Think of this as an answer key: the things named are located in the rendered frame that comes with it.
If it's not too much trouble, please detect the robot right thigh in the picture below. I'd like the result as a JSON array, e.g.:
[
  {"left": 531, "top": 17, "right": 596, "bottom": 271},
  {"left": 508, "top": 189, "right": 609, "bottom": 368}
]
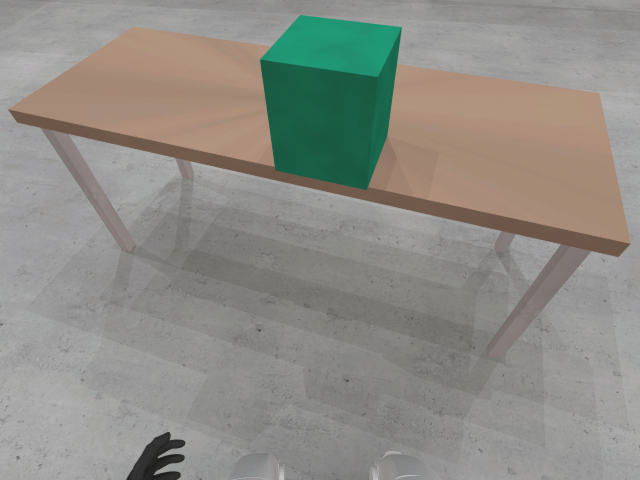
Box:
[{"left": 369, "top": 454, "right": 441, "bottom": 480}]

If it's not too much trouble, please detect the robot thigh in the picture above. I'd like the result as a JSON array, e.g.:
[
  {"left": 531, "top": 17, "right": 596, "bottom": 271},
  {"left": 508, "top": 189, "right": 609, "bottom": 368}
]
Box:
[
  {"left": 224, "top": 453, "right": 286, "bottom": 480},
  {"left": 369, "top": 454, "right": 441, "bottom": 480}
]

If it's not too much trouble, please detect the carton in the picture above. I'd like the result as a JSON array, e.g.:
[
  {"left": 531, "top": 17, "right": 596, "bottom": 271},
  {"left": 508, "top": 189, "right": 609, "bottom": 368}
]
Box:
[{"left": 260, "top": 15, "right": 402, "bottom": 190}]

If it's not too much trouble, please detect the table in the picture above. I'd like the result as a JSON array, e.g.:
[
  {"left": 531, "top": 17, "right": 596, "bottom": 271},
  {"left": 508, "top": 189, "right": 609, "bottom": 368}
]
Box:
[{"left": 8, "top": 27, "right": 631, "bottom": 360}]

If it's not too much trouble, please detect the left robot hand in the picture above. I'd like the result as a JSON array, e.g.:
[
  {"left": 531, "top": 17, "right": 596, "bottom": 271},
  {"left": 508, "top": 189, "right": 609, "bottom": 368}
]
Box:
[{"left": 126, "top": 432, "right": 185, "bottom": 480}]

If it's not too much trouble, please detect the robot left thigh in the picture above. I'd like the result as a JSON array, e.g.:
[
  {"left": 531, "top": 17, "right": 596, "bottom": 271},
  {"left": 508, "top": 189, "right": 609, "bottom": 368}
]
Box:
[{"left": 224, "top": 453, "right": 286, "bottom": 480}]

